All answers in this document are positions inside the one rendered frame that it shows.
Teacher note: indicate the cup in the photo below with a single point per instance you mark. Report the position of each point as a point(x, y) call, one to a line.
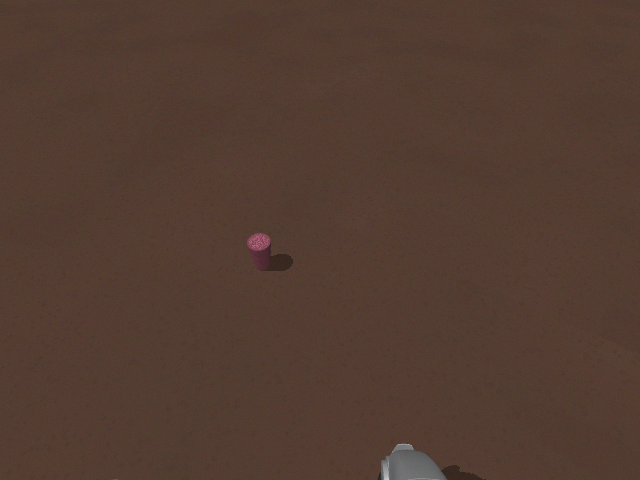
point(259, 245)

